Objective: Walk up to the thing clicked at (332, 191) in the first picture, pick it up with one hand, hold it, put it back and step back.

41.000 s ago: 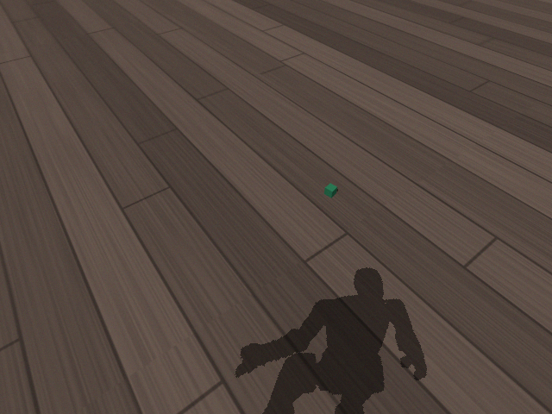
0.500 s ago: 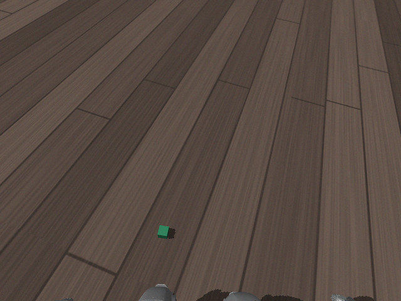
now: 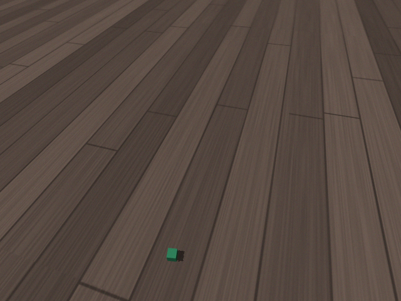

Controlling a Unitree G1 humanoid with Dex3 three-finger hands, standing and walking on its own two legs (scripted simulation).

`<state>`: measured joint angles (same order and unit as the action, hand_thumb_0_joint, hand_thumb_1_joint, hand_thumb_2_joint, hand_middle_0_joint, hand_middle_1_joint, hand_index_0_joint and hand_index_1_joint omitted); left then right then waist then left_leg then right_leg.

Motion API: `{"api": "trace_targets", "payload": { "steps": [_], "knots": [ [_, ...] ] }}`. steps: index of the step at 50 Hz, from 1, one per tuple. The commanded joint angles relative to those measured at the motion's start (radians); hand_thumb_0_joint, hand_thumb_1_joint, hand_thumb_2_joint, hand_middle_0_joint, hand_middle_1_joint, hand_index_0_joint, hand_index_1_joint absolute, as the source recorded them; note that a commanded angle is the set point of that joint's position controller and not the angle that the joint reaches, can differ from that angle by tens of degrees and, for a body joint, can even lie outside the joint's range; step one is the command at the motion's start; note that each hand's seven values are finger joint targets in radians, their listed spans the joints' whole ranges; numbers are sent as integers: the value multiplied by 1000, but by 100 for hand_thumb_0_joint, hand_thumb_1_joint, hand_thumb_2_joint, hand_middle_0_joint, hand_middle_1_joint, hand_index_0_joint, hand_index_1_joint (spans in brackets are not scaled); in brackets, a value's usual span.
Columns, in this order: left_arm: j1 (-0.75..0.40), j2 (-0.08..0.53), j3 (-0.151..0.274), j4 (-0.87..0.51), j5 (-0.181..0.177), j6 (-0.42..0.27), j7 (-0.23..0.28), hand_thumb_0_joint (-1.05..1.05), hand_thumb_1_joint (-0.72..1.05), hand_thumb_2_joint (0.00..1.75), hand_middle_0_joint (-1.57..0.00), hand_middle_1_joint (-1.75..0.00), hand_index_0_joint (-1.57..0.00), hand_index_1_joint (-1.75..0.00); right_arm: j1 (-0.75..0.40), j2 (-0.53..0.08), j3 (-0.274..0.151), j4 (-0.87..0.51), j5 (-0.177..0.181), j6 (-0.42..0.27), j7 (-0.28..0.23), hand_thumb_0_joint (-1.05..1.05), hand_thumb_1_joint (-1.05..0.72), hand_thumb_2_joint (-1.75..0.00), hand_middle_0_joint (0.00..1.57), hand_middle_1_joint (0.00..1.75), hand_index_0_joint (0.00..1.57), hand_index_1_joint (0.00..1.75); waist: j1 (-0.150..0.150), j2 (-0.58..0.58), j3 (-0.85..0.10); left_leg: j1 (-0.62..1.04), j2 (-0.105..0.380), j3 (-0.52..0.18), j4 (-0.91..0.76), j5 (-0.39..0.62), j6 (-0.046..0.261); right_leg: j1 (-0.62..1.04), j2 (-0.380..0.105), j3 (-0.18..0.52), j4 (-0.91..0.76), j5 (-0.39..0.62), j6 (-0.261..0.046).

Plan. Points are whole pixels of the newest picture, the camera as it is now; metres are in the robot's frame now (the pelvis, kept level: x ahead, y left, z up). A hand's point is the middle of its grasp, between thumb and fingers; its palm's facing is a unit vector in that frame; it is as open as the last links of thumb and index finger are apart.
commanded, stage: walk up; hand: left
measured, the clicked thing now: (172, 254) +0.49 +0.18 -0.74
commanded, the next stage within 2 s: none
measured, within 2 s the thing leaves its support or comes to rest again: neither
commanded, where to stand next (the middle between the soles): +0.13 -0.03 m, yaw -3 degrees
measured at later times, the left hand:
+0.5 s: hand out of the picture +0.10 +0.25 -0.14, palm faces -0.03 -0.94 -0.35, open 7.3 cm
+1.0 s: hand out of the picture +0.07 +0.29 -0.15, palm faces +0.00 -0.93 -0.37, open 7.3 cm
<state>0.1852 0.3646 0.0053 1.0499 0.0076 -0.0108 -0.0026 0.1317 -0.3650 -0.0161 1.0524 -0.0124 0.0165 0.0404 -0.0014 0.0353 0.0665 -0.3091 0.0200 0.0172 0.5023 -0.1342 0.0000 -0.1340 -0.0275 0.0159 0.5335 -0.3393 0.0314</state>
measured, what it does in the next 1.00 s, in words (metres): shifts its weight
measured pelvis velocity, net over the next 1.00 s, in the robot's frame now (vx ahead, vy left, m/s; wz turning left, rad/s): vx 0.05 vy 0.02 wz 0.00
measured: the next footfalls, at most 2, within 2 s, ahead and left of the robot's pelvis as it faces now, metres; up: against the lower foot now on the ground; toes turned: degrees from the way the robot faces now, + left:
right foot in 1.54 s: +0.21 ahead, -0.10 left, +0.00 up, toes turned +0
left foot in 1.90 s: +0.09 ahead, +0.12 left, +0.00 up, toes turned +3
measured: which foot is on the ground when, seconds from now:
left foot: down 0.00-1.00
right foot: down 0.00-1.00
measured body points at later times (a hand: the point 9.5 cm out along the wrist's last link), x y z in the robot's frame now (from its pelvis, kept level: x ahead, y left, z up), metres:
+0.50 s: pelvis +0.02 +0.00 +0.01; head +0.03 +0.00 +0.46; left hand +0.11 +0.30 -0.12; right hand +0.11 -0.30 -0.12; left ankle +0.09 +0.12 -0.73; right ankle -0.03 -0.14 -0.73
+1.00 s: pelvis +0.05 +0.02 +0.01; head +0.05 +0.02 +0.46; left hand +0.07 +0.33 -0.12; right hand +0.12 -0.30 -0.12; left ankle +0.09 +0.13 -0.72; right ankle -0.03 -0.14 -0.73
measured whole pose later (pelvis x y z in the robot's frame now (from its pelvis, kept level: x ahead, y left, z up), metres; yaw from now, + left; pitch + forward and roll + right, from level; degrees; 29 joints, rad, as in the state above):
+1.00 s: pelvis +0.05 +0.02 +0.01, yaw +0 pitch -2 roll -1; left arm 0.27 0.36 0.05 1.06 0.04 -0.04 -0.01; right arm 0.16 -0.41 -0.07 1.07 -0.04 0.02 0.07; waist 0.02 0.03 0.04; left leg -0.34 0.03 0.00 0.65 -0.34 0.00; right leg 0.01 -0.04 0.01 0.32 -0.29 0.03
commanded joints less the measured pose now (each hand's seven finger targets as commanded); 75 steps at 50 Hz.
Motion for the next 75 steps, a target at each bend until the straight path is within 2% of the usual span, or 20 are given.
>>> {"api": "trace_targets", "payload": {
  "steps": [1,20,26,30,35,40,41,42,44,46,49,52,53,54,55,56,57,60,67,75],
  "knots": [
    [-66,220,47,-47,-2,-29,9,0,90,90,-20,-30,-20,-30,-90,-209,-37,-51,3,-40,-18,0,-90,-90,20,30,20,30,6,-36,-38,85,110,-174,-171,-186,31,-89,-76,89,-196,8,-79],
    [-125,214,40,16,-3,-20,14,0,90,90,-20,-30,-20,-30,-114,-200,-39,16,9,-36,-31,0,-90,-90,20,30,20,30,-7,-13,-95,173,115,-131,-171,39,26,-32,-86,63,-252,180,-58],
    [-132,213,42,23,-6,-25,17,0,90,90,-20,-30,-20,-30,-113,-187,-36,22,12,-34,-31,0,-90,-90,20,30,20,30,-8,-40,-123,231,110,-99,-131,215,25,-8,-98,58,-265,289,-44],
    [-142,211,41,24,-4,-19,18,0,90,90,-20,-30,-20,-30,-120,-192,-41,26,11,-30,-34,0,-90,-90,20,30,20,30,-12,-34,-117,241,113,-101,-150,188,24,-13,-96,53,-269,254,-46],
    [-124,206,38,32,3,-15,14,0,90,90,-20,-30,-20,-30,-140,-204,-45,23,6,-26,-32,0,-90,-90,20,30,20,30,-8,-13,-71,186,121,-143,-221,-50,25,-31,-79,47,-277,113,-51],
    [-109,210,40,34,6,-20,13,0,90,90,-20,-30,-20,-30,-140,-195,-41,21,7,-30,-31,0,-90,-90,20,30,20,30,-6,-25,-94,206,113,-130,-203,11,23,-20,-84,51,-286,157,-52],
    [-25,261,67,10,16,-29,3,0,90,90,-20,-30,-20,-30,-58,-259,-78,-10,-9,-32,-12,0,-90,-90,20,30,20,30,-5,-25,-162,200,51,-99,-150,-395,57,16,-53,57,-264,-205,-90],
    [22,275,74,15,26,-32,-1,0,90,90,-20,-30,-20,-30,-74,-263,-86,-23,-17,-29,-3,0,-90,-90,20,30,20,30,16,-26,-100,92,45,-97,-128,-513,49,3,-85,115,-281,-350,-116],
    [65,318,103,8,31,-33,-1,0,90,90,-20,-30,-20,-30,-133,-230,-85,-64,-25,-20,9,0,-90,-90,20,30,20,30,58,-154,21,-161,-10,-1,72,-375,3,70,-214,290,-411,-512,-177],
    [37,313,112,-40,36,-50,12,0,90,90,-20,-30,-20,-30,-154,-207,-89,-97,-32,-28,16,0,-90,-90,20,30,20,30,66,-139,126,-286,48,-53,189,-196,-11,111,-303,336,-435,-266,-230],
    [38,297,119,-71,33,-53,11,0,90,90,-20,-30,-20,-30,-113,-188,-87,-127,-25,-42,25,0,-90,-90,20,30,20,30,38,-199,48,-277,40,-36,158,-246,1,261,-231,187,-316,228,-214],
    [-87,284,103,-140,31,-40,-5,0,90,90,-20,-30,-20,-30,66,-182,-105,-89,-9,-50,20,0,-90,-90,20,30,20,30,-72,-216,7,175,19,6,-60,-115,14,-77,-170,49,-157,141,-158],
    [-66,231,87,-150,31,-31,-8,0,90,90,-20,-30,-20,-30,190,-231,-129,-46,-9,-58,3,0,-90,-90,20,30,20,30,-123,-76,-57,397,12,-35,-105,-63,13,-187,-92,-17,86,156,-109],
    [7,134,58,-158,12,-22,-8,0,90,90,-20,-30,-20,-30,266,-320,-155,-35,-24,-66,-17,0,-90,-90,20,30,20,30,-123,215,-81,458,197,-311,-232,-96,53,-343,45,-74,373,-129,-49],
    [83,178,72,-131,7,-7,6,0,90,90,-20,-30,-20,-30,243,-387,-159,-63,-21,-71,-25,0,-90,-90,20,30,20,30,-90,200,-86,362,332,-613,-330,-260,113,-378,103,64,470,-253,-65],
    [109,252,87,-111,3,2,15,0,90,90,-20,-30,-20,-30,147,-400,-161,-98,-7,-74,-24,0,-90,-90,20,30,20,30,-54,142,-37,242,378,-640,-331,-346,199,-341,34,124,523,-240,-88],
    [104,266,82,-109,-4,-3,14,0,90,90,-20,-30,-20,-30,103,-364,-149,-117,-6,-73,-26,0,-90,-90,20,30,20,30,-32,98,13,170,357,-572,-308,-250,227,-333,15,134,583,-211,-90],
    [147,231,81,-93,-8,7,2,0,90,90,-20,-30,-20,-30,73,-260,-104,-149,-2,-94,-45,0,-90,-90,20,30,20,30,8,58,-5,196,240,-247,-223,111,149,-312,-18,157,487,-97,-88],
    [51,193,77,-147,-10,52,11,0,90,90,-20,-30,-20,-30,78,-270,-90,-167,11,-77,-83,0,-90,-90,20,30,20,30,1,94,-2,151,267,-108,-98,729,208,-259,23,100,398,-32,-35],
    [34,197,93,-183,8,61,1,0,90,90,-20,-30,-20,-30,17,-280,-96,-235,26,-16,-84,0,-90,-90,20,30,20,30,13,108,-100,125,201,-93,105,456,161,-107,21,-21,24,98,-67]
  ]
}}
